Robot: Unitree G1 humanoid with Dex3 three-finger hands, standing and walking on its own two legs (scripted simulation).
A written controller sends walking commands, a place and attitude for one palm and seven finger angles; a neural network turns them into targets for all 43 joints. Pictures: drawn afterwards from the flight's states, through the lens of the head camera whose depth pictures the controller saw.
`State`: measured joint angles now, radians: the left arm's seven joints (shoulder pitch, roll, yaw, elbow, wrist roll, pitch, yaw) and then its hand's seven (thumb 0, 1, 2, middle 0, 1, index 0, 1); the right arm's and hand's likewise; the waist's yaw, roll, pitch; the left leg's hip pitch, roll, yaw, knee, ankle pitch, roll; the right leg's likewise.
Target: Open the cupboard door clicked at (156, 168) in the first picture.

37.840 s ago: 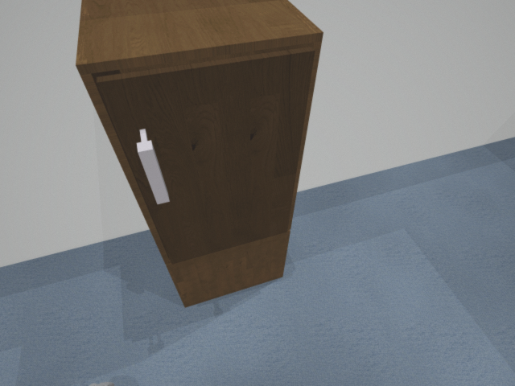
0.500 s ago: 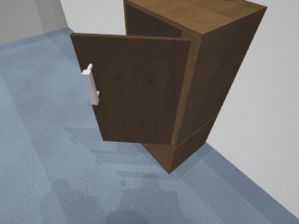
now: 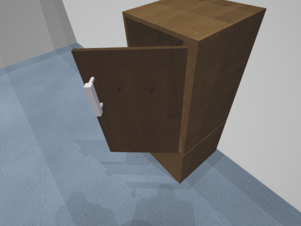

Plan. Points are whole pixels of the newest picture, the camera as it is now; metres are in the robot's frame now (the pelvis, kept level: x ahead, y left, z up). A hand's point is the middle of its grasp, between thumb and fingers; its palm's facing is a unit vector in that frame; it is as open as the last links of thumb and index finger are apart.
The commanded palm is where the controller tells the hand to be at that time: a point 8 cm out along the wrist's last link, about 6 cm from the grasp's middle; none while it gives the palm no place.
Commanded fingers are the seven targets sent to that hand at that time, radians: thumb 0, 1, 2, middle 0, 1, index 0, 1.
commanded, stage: look again from close up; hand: left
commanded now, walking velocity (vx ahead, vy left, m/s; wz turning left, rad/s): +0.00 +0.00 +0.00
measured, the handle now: (95, 96) +0.54 +0.24 +0.05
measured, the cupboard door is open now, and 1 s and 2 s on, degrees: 47 47 47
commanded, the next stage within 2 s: raise the hand with hooked fingers in 0.30 s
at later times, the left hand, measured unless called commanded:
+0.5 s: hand out of the picture +0.13 +0.16 -0.11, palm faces +0.20 -0.96 -0.20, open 7.3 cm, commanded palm +0.12 +0.22 -0.06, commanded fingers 0.00 0.76 0.84 -0.21 -0.39 -0.21 -0.39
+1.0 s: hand (82, 206) +0.18 +0.20 -0.02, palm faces +0.06 -1.00 -0.04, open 9.6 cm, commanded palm +0.17 +0.26 -0.01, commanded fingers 0.00 0.18 0.59 -0.25 -0.76 -0.25 -0.76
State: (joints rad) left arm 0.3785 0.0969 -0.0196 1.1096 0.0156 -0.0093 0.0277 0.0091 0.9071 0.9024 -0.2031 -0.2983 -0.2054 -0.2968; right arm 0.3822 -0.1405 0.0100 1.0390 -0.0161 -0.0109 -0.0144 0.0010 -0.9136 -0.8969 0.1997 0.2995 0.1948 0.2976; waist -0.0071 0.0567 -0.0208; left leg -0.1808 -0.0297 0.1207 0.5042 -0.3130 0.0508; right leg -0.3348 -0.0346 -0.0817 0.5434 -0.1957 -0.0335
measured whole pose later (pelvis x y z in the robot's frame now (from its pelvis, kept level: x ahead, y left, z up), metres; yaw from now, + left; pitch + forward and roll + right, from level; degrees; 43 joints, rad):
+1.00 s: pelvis -0.01 -0.01 -0.07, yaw +3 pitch +11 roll -2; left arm 0.38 0.23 0.17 0.03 -0.27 -0.54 -0.32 0.02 0.40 0.69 -0.24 -0.62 -0.24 -0.62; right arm 0.15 -0.24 0.02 0.52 0.01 -0.27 -0.03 0.00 -0.91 -0.90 0.20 0.30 0.20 0.30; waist 0.05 -0.03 -0.07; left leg -0.74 -0.01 -0.03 1.11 -0.57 0.03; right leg -0.82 -0.03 -0.17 1.02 -0.39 -0.06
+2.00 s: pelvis +0.02 +0.01 -0.02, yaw +1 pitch +7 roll -2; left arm -0.05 0.44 0.42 0.34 -0.35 -0.19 -0.48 -0.01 -0.49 0.31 -0.30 -1.20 -0.31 -1.19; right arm 0.27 -0.27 0.08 0.59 0.04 -0.23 -0.08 0.01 -0.91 -0.90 0.21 0.30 0.20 0.30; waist 0.01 0.02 -0.05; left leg -0.45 -0.02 0.00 0.79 -0.46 0.04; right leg -0.54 -0.01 -0.13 0.72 -0.29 -0.03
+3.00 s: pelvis +0.01 +0.00 -0.02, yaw +0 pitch +8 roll -1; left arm -0.27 0.46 0.43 0.59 -0.31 -0.22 -0.52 -0.01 -0.50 0.30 -0.30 -1.20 -0.30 -1.20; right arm 0.30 -0.29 0.06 0.59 0.04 -0.20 -0.08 0.01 -0.91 -0.90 0.21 0.30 0.20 0.30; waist -0.02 0.01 -0.05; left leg -0.46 -0.02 0.03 0.76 -0.43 0.04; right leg -0.57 -0.01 -0.10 0.70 -0.27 -0.04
